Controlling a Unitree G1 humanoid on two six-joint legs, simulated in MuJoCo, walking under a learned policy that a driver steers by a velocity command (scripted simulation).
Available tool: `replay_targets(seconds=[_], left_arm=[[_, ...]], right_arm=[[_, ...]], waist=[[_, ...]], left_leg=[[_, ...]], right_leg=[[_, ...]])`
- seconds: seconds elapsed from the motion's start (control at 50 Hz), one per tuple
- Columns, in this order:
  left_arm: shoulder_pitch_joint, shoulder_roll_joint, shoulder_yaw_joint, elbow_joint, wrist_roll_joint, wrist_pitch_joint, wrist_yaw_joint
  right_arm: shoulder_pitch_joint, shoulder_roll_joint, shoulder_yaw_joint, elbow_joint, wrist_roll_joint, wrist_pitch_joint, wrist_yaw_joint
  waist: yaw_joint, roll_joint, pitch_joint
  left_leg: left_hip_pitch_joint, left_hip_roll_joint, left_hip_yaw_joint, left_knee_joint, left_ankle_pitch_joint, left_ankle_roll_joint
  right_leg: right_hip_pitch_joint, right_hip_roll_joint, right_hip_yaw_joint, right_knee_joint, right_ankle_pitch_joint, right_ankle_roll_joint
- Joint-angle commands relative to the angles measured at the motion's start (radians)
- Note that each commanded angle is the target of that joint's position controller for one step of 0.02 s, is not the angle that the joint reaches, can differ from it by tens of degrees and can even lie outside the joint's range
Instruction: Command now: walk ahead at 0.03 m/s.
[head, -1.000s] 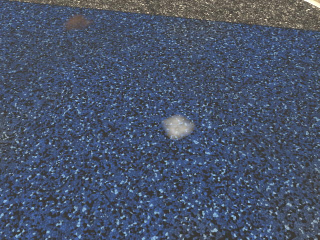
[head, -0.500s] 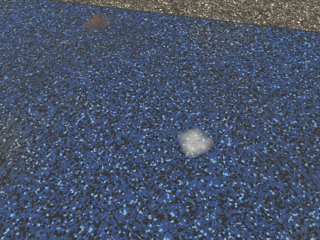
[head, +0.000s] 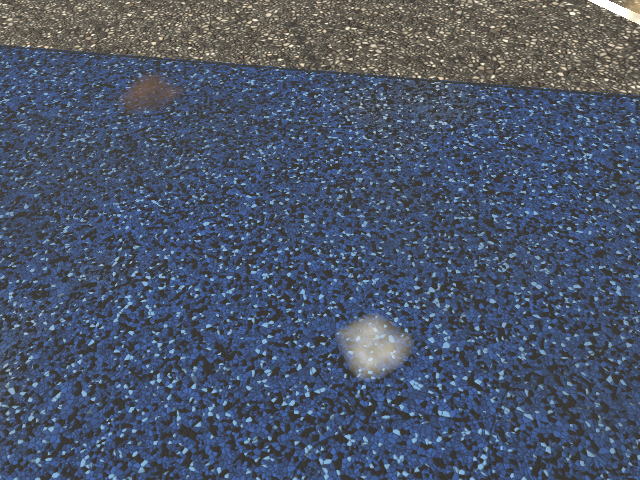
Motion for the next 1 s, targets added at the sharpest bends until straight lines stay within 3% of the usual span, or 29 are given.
replay_targets(seconds=[0.02, 0.06, 0.1, 0.16, 0.2, 0.26, 0.32, 0.34, 0.38, 0.42, 0.46, 0.48, 0.5, 0.52, 0.54, 0.56, 0.58, 0.6, 0.64, 0.7, 0.76, 0.84, 0.92, 0.96, 0.98, 1.0], left_arm=[[0.050, 0.120, 0.022, 0.004, -0.006, -0.020, 0.002], [0.020, 0.102, 0.020, 0.005, -0.007, -0.040, -0.002], [0.034, 0.093, 0.017, 0.011, -0.012, -0.051, -0.004], [0.052, 0.117, 0.022, 0.016, -0.017, -0.052, -0.002], [0.057, 0.152, 0.035, 0.002, -0.019, -0.046, 0.012], [0.106, 0.158, 0.049, -0.005, -0.021, -0.030, 0.033], [0.137, 0.186, 0.067, -0.024, -0.017, -0.020, 0.050], [0.124, 0.194, 0.072, -0.038, -0.017, -0.021, 0.056], [0.035, 0.196, 0.074, -0.085, -0.022, -0.028, 0.063], [-0.028, 0.230, 0.086, -0.118, -0.032, -0.036, 0.064], [-0.081, 0.250, 0.096, -0.132, -0.045, -0.030, 0.058], [-0.047, 0.232, 0.095, -0.121, -0.041, -0.024, 0.049], [0.007, 0.196, 0.089, -0.116, -0.024, -0.022, 0.038], [-0.070, 0.110, 0.059, -0.195, 0.007, -0.027, 0.031], [-0.096, 0.128, 0.063, -0.206, -0.016, -0.038, 0.017], [-0.100, 0.144, 0.067, -0.213, -0.039, -0.050, 0.004], [-0.107, 0.170, 0.075, -0.203, -0.039, -0.061, 0.000], [-0.114, 0.195, 0.085, -0.196, -0.028, -0.069, 0.006], [-0.124, 0.192, 0.089, -0.199, -0.015, -0.089, 0.003], [-0.160, 0.154, 0.082, -0.216, -0.013, -0.114, -0.010], [-0.201, 0.130, 0.070, -0.233, -0.018, -0.122, -0.020], [-0.247, 0.118, 0.054, -0.256, -0.019, -0.124, -0.027], [-0.241, 0.148, 0.051, -0.271, -0.019, -0.130, -0.038], [-0.180, 0.163, 0.055, -0.254, -0.011, -0.137, -0.042], [-0.138, 0.181, 0.060, -0.243, 0.002, -0.141, -0.040], [-0.075, 0.232, 0.069, -0.238, 0.017, -0.141, -0.034]], right_arm=[[-0.016, -0.112, -0.022, -0.051, -0.003, -0.002, -0.016], [0.017, -0.100, -0.020, -0.034, -0.004, -0.001, -0.020], [0.030, -0.098, -0.020, -0.020, -0.003, -0.004, -0.017], [0.009, -0.106, -0.021, -0.021, 0.006, -0.006, -0.012], [-0.037, -0.138, -0.032, -0.054, 0.018, -0.001, -0.012], [-0.051, -0.135, -0.042, -0.090, 0.025, 0.013, -0.014], [-0.048, -0.117, -0.046, -0.120, 0.019, 0.029, -0.014], [-0.039, -0.112, -0.047, -0.127, 0.015, 0.034, -0.011], [-0.027, -0.104, -0.051, -0.143, 0.015, 0.045, -0.002], [-0.059, -0.111, -0.055, -0.173, 0.025, 0.050, 0.010], [-0.003, -0.115, -0.065, -0.154, 0.028, 0.052, 0.018], [0.035, -0.134, -0.079, -0.139, 0.026, 0.054, 0.020], [0.059, -0.207, -0.107, -0.152, 0.025, 0.053, 0.015], [0.124, -0.325, -0.128, -0.166, 0.009, 0.043, 0.010], [0.195, -0.273, -0.104, -0.155, -0.005, 0.015, 0.019], [0.153, -0.245, -0.098, -0.165, 0.006, -0.009, 0.018], [0.100, -0.216, -0.092, -0.182, 0.026, -0.023, 0.014], [0.051, -0.202, -0.087, -0.200, 0.033, -0.029, 0.009], [0.051, -0.191, -0.082, -0.209, 0.024, -0.035, -0.001], [0.117, -0.197, -0.086, -0.198, 0.024, -0.046, -0.013], [0.140, -0.206, -0.091, -0.194, 0.026, -0.047, -0.017], [0.169, -0.200, -0.089, -0.173, 0.018, -0.033, -0.017], [0.171, -0.191, -0.085, -0.164, 0.018, -0.017, -0.015], [0.148, -0.175, -0.078, -0.166, 0.024, -0.011, -0.019], [0.154, -0.162, -0.072, -0.165, 0.021, -0.013, -0.020], [0.153, -0.141, -0.063, -0.177, 0.003, -0.021, -0.020]], waist=[[-0.006, -0.110, 0.055], [-0.023, -0.121, 0.024], [-0.017, -0.073, -0.001], [-0.001, -0.036, -0.025], [0.015, -0.019, -0.042], [0.029, -0.018, -0.060], [0.036, -0.078, -0.059], [0.031, -0.115, -0.060], [0.013, -0.185, -0.045], [0.002, -0.136, -0.022], [-0.037, -0.120, -0.051], [-0.042, -0.084, -0.072], [-0.037, 0.092, -0.081], [-0.059, 0.349, -0.122], [-0.082, 0.197, -0.201], [-0.057, 0.137, -0.131], [-0.037, 0.061, -0.067], [-0.024, 0.046, -0.031], [-0.017, 0.071, -0.026], [-0.032, 0.060, -0.038], [-0.048, 0.092, -0.026], [-0.069, 0.111, 0.000], [-0.060, 0.120, -0.043], [-0.017, 0.116, -0.064], [0.004, 0.096, -0.086], [0.019, 0.031, -0.160]], left_leg=[[0.029, 0.091, -0.110, -0.124, -0.249, -0.016], [0.095, 0.084, -0.091, -0.078, -0.137, -0.005], [0.096, 0.087, -0.089, -0.065, -0.073, 0.007], [0.082, 0.088, -0.093, -0.041, 0.048, 0.012], [0.039, 0.083, -0.102, 0.005, 0.135, 0.028], [-0.032, 0.073, -0.118, 0.082, 0.191, 0.045], [-0.151, 0.041, -0.096, 0.217, 0.128, 0.016], [-0.180, 0.036, -0.079, 0.277, 0.029, 0.003], [-0.233, 0.055, -0.064, 0.422, -0.376, -0.012], [-0.227, 0.107, -0.084, 0.392, -0.385, -0.016], [-0.043, 0.060, -0.003, 0.212, -0.165, -0.014], [0.075, 0.019, 0.007, 0.132, -0.065, 0.000], [0.211, 0.095, -0.180, 0.016, 0.194, 0.058], [0.327, 0.374, -0.682, -0.124, 0.293, 0.280], [0.347, 0.415, -0.786, -0.163, 0.054, 0.341], [0.325, 0.390, -0.728, -0.182, -0.188, 0.311], [0.279, 0.334, -0.662, -0.206, -0.388, 0.243], [0.234, 0.305, -0.621, -0.232, -0.426, 0.198], [0.196, 0.254, -0.558, -0.271, -0.348, 0.176], [0.237, 0.225, -0.488, -0.270, -0.180, 0.180], [0.217, 0.216, -0.448, -0.276, -0.147, 0.172], [0.153, 0.191, -0.377, -0.215, 0.104, 0.149], [0.201, 0.213, -0.394, -0.114, 0.363, 0.133], [0.222, 0.200, -0.409, -0.048, 0.393, 0.107], [0.206, 0.166, -0.397, 0.001, 0.420, 0.075], [0.138, 0.116, -0.353, 0.105, 0.355, 0.038]], right_leg=[[-0.077, -0.022, 0.037, -0.210, -0.190, -0.060], [-0.071, -0.021, 0.038, -0.219, -0.108, -0.035], [-0.019, -0.016, 0.029, -0.197, -0.014, -0.030], [0.050, -0.007, 0.009, -0.156, 0.113, -0.035], [0.089, -0.004, -0.008, -0.112, 0.159, -0.043], [0.123, -0.025, -0.012, -0.067, 0.207, -0.065], [0.172, -0.146, 0.078, -0.088, 0.322, -0.133], [0.179, -0.211, 0.122, -0.101, 0.378, -0.169], [0.165, -0.343, 0.201, -0.128, 0.488, -0.240], [0.146, -0.344, 0.167, -0.122, 0.500, -0.210], [0.074, -0.260, 0.027, -0.052, 0.470, -0.133], [0.020, -0.206, -0.048, 0.043, 0.411, -0.094], [-0.119, -0.112, -0.152, 0.268, 0.205, -0.011], [-0.406, 0.082, -0.143, 0.550, -0.419, 0.063], [-0.425, 0.064, 0.050, 0.701, -0.463, 0.040], [-0.505, 0.038, 0.070, 0.718, -0.369, 0.010], [-0.525, 0.002, 0.072, 0.661, -0.255, -0.013], [-0.511, -0.016, 0.071, 0.583, -0.159, -0.020], [-0.428, -0.016, 0.068, 0.464, -0.035, -0.017], [-0.403, 0.012, 0.058, 0.286, 0.070, 0.003], [-0.359, 0.026, 0.045, 0.121, 0.149, 0.026], [-0.251, 0.042, 0.020, 0.015, 0.199, 0.036], [-0.168, 0.058, 0.008, -0.026, 0.169, 0.002], [-0.067, 0.063, 0.001, -0.135, 0.233, -0.035], [0.041, 0.036, 0.022, -0.199, 0.373, -0.061], [0.213, -0.072, 0.107, -0.153, 0.655, -0.106]])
